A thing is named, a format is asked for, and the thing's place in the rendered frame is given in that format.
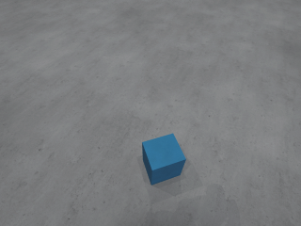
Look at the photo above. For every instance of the carton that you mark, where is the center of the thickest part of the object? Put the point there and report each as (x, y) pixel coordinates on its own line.
(163, 158)

